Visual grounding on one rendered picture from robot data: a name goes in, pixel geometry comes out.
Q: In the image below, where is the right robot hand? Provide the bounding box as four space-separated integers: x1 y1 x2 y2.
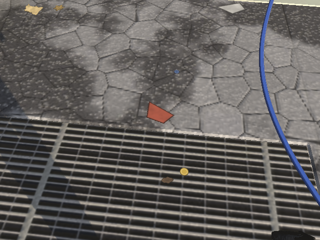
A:
271 230 316 240

